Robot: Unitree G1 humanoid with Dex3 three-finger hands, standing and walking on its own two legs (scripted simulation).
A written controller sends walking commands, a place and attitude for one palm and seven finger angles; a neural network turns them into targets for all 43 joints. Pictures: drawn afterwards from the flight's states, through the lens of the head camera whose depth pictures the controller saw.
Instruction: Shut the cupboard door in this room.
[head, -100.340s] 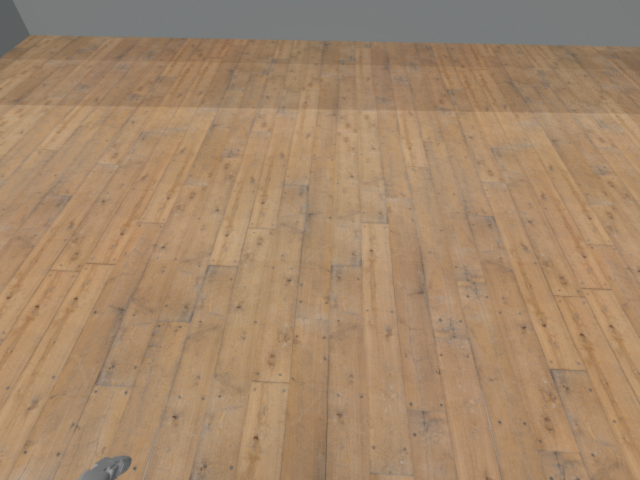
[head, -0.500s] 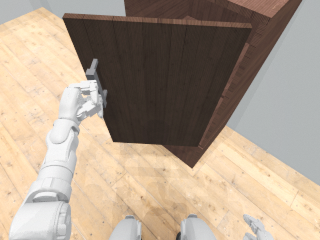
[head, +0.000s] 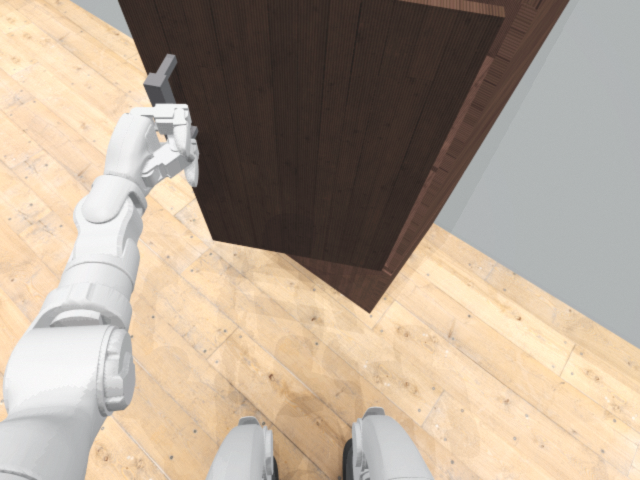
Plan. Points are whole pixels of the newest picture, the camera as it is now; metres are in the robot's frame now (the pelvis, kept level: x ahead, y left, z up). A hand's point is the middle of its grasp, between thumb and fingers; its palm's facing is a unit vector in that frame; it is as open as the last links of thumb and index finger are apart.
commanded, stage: push the door shut along its arc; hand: left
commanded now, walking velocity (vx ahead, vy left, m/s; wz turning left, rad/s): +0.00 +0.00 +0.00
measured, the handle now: (176, 112) +0.57 +0.17 +0.07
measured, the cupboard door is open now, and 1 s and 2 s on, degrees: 27 16 8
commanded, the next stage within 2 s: pull the fist back off the door in 1.10 s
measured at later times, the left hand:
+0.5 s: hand (224, 124) +0.54 +0.10 +0.08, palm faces -0.32 -0.95 -0.05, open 3.1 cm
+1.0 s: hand (256, 100) +0.58 +0.06 +0.08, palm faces -0.42 -0.90 -0.05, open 2.9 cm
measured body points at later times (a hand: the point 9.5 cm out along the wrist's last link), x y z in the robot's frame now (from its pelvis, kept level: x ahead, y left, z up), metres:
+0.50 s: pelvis +0.00 -0.01 -0.01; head +0.15 +0.00 +0.41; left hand +0.55 +0.16 +0.08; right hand +0.00 -0.27 -0.12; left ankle +0.03 +0.10 -0.65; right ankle +0.04 -0.13 -0.65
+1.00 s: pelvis +0.00 -0.01 -0.03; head +0.18 +0.00 +0.38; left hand +0.59 +0.11 +0.09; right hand -0.04 -0.27 -0.13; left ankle +0.03 +0.10 -0.65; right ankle +0.04 -0.13 -0.65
